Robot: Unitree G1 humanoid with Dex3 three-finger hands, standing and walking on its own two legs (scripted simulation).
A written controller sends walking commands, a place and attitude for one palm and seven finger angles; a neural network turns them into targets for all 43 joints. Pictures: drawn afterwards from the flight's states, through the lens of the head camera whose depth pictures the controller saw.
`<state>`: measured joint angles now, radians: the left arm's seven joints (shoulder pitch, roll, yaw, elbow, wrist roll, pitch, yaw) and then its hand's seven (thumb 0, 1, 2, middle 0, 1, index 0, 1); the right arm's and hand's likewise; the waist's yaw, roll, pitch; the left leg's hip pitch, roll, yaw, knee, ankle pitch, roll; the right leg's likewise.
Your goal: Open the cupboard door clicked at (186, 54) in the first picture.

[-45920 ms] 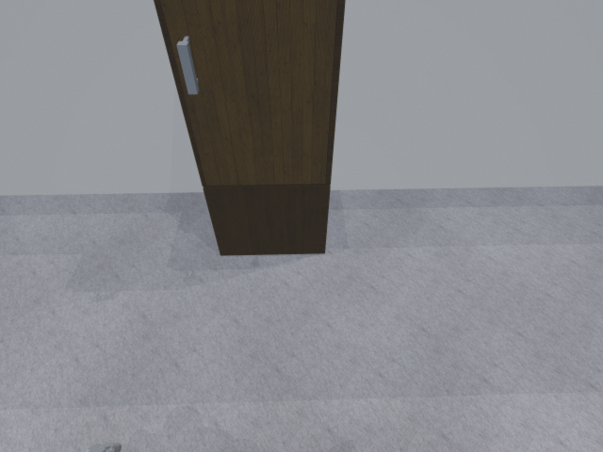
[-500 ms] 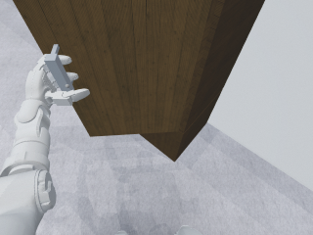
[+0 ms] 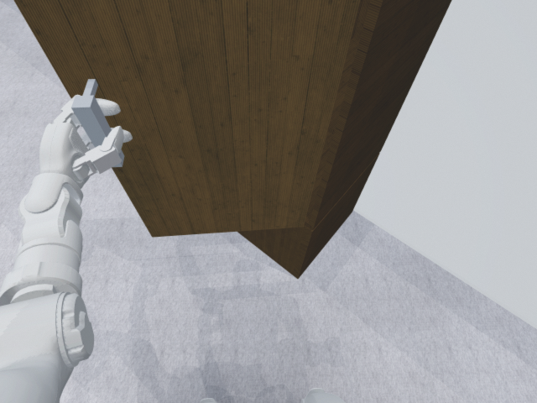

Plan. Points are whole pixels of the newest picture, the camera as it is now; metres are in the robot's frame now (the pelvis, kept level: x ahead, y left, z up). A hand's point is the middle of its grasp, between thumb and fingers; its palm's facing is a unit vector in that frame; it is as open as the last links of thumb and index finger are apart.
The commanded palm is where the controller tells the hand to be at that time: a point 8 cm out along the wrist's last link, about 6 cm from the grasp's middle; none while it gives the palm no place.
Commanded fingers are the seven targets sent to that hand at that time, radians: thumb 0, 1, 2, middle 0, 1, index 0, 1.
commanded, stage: pull the door open along its arc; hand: left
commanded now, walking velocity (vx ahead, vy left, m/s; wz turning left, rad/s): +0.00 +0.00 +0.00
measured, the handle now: (103, 124) +0.51 +0.24 +0.11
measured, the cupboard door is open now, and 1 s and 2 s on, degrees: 45 82 84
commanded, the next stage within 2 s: open thumb and fingers to let go in 1.06 s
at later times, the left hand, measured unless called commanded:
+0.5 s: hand (122, 210) +0.35 +0.18 +0.11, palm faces +0.12 -0.99 +0.06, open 6.3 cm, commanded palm +0.29 +0.25 +0.11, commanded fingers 0.00 0.90 0.90 -0.40 -1.35 -0.40 -1.35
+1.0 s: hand (185, 277) +0.26 +0.09 +0.11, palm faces +0.41 -0.91 +0.02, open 6.2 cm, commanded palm +0.19 +0.12 +0.11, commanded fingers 0.00 0.90 0.90 -0.40 -1.35 -0.40 -1.35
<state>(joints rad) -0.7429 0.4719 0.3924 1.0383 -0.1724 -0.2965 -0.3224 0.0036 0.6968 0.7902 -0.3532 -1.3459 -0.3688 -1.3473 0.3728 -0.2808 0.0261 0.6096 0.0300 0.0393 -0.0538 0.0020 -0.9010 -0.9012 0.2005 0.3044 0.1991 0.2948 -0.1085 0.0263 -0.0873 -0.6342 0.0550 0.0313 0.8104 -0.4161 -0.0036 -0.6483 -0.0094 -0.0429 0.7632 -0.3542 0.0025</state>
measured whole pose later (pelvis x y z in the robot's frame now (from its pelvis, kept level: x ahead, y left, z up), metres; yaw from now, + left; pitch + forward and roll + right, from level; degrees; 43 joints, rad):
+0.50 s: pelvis +0.01 +0.00 +0.01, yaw -1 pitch +8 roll +0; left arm -0.12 0.18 0.25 0.28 -0.24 -0.16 -0.10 0.01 0.66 0.72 -0.36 -1.35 -0.35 -1.31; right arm 0.29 -0.24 0.01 0.54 0.04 -0.01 -0.02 0.01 -0.90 -0.90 0.20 0.30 0.20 0.29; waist -0.03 0.04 -0.10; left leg -0.44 0.04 0.07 0.70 -0.40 0.00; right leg -0.49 -0.02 -0.01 0.69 -0.35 0.01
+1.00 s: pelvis +0.01 -0.03 +0.02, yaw +2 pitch +1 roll +0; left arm 0.30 -0.07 -0.14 -0.19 0.00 -0.02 0.42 0.02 0.66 0.75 -0.33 -1.31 -0.35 -1.33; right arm 0.19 -0.20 0.02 0.54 -0.05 0.06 -0.03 0.01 -0.90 -0.90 0.20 0.30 0.20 0.29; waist 0.01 0.06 -0.06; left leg -0.30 0.05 0.00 0.66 -0.38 -0.04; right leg -0.33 -0.01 -0.08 0.68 -0.37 -0.03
